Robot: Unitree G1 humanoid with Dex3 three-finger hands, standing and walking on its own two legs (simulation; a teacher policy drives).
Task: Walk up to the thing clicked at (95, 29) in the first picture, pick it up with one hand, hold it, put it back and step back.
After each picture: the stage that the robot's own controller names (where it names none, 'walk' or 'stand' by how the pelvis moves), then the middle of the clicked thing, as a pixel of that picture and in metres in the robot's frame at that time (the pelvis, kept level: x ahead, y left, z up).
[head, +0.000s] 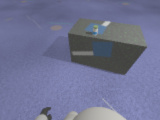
stand; (95, 30) +1.09 -0.03 -0.07
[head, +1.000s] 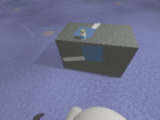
walk; (83, 34) +0.96 +0.18 -0.04
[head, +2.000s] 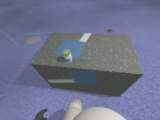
walk; (67, 56) +0.53 +0.26 -0.06
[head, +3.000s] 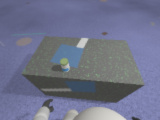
walk; (65, 65) +0.44 +0.23 -0.06
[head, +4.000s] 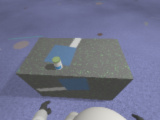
stand; (57, 63) +0.46 +0.31 -0.06
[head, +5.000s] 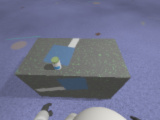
stand; (56, 63) +0.46 +0.32 -0.07
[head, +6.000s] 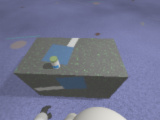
stand; (55, 62) +0.47 +0.34 -0.07
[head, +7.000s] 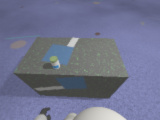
stand; (55, 62) +0.46 +0.34 -0.07
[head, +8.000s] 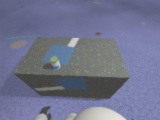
rise first; (55, 63) +0.46 +0.33 -0.07
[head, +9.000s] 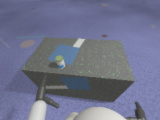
rise first; (60, 62) +0.47 +0.32 -0.06
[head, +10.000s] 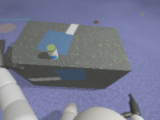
go down; (52, 52) +0.49 +0.30 -0.03
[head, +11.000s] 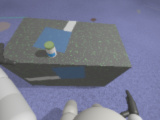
go down; (50, 49) +0.50 +0.30 -0.01
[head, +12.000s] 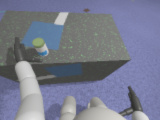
close in; (41, 47) +0.48 +0.31 +0.02
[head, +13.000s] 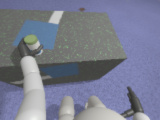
close; (34, 45) +0.48 +0.32 +0.04
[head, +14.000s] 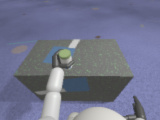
lift; (66, 59) +0.35 +0.17 +0.16
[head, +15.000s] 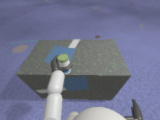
hold; (64, 64) +0.34 +0.19 +0.12
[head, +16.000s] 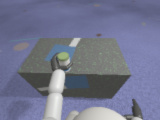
hold; (64, 62) +0.34 +0.19 +0.12
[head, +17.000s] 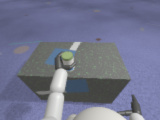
hold; (68, 61) +0.34 +0.16 +0.14
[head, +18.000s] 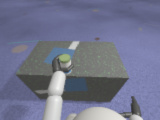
hold; (65, 64) +0.33 +0.18 +0.13
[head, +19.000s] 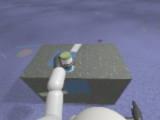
hold; (67, 62) +0.34 +0.17 +0.15
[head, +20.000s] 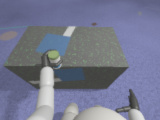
lower; (55, 59) +0.39 +0.23 +0.06
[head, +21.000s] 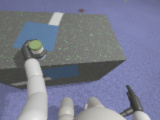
lower; (37, 50) +0.46 +0.30 +0.03
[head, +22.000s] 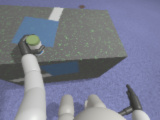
lower; (35, 45) +0.48 +0.31 +0.04
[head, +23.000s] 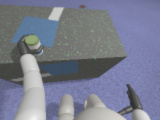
lower; (35, 45) +0.48 +0.31 +0.04
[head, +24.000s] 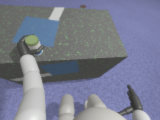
loosen; (34, 46) +0.48 +0.31 +0.04
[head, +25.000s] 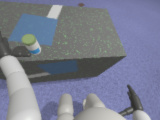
sink last; (32, 45) +0.47 +0.32 +0.04
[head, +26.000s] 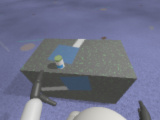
sink last; (59, 62) +0.46 +0.32 -0.02
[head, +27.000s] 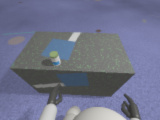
stand; (55, 58) +0.46 +0.31 -0.01
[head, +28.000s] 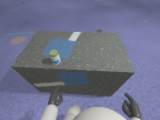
stand; (55, 57) +0.47 +0.32 +0.00
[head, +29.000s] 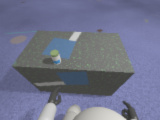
stand; (56, 57) +0.47 +0.31 -0.01
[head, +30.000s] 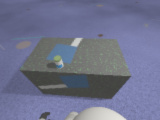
stand; (58, 62) +0.48 +0.32 -0.07
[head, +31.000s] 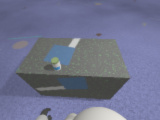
stand; (56, 64) +0.45 +0.32 -0.07
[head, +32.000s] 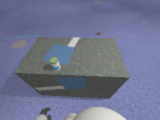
stand; (55, 63) +0.45 +0.33 -0.07
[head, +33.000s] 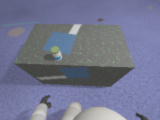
walk; (56, 53) +0.49 +0.31 -0.05
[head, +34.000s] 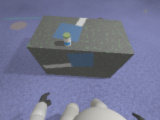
walk; (67, 39) +0.66 +0.24 -0.05
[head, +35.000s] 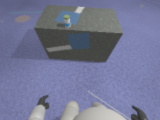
walk; (67, 21) +0.94 +0.33 -0.05
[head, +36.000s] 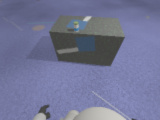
stand; (76, 26) +1.08 +0.26 -0.05
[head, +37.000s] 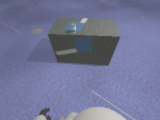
stand; (73, 28) +1.11 +0.29 -0.07
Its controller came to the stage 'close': yes
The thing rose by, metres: 0.28
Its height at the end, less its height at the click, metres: +0.00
